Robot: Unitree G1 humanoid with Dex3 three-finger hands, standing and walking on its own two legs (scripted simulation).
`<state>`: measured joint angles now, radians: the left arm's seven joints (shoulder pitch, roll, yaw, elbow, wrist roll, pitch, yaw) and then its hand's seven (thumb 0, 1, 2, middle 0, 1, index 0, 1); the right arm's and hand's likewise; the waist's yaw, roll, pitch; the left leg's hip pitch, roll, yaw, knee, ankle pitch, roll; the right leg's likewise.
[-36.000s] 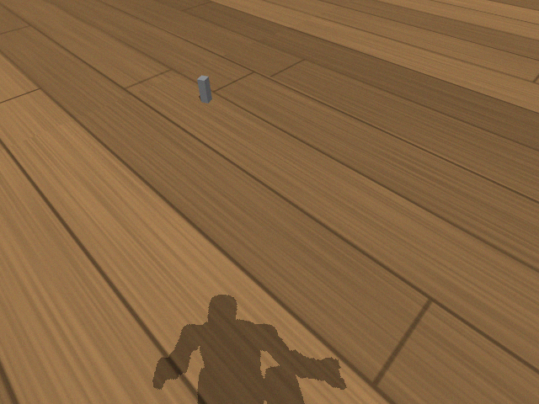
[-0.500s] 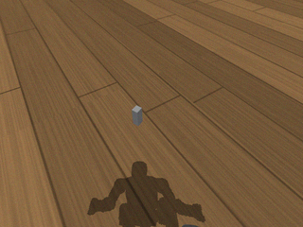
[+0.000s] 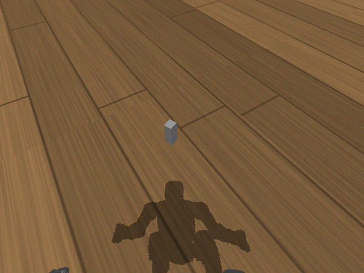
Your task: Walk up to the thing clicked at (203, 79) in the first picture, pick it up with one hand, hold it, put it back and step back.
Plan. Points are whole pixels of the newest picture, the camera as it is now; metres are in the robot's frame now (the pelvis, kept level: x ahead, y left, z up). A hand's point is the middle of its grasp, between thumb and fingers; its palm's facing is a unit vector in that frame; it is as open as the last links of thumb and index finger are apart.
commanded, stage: step back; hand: left
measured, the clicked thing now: (171, 132) +1.02 +0.12 -0.67
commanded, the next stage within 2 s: stand in 0.08 s
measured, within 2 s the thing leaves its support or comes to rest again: neither
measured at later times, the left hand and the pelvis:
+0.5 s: hand out of the picture +0.08 +0.25 -0.13, palm faces -0.02 -0.95 -0.32, open 7.3 cm; pelvis -0.01 +0.00 +0.03, yaw +0 degrees
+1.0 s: hand out of the picture +0.08 +0.24 -0.13, palm faces -0.04 -0.94 -0.34, open 7.3 cm; pelvis +0.00 -0.01 +0.03, yaw +0 degrees
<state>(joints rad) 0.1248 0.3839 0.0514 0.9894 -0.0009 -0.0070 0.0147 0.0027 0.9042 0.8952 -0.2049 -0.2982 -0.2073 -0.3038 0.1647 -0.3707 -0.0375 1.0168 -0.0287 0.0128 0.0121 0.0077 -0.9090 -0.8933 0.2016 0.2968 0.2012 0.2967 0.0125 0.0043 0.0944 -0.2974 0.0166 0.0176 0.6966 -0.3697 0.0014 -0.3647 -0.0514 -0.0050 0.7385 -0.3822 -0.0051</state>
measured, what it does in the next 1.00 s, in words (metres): stands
